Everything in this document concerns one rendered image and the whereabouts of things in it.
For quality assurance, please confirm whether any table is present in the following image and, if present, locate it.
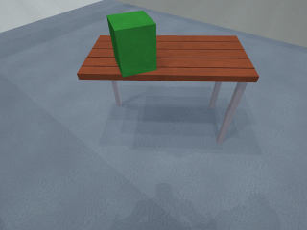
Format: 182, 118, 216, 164
77, 35, 259, 144

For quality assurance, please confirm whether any carton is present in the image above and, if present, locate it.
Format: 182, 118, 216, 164
106, 11, 157, 78

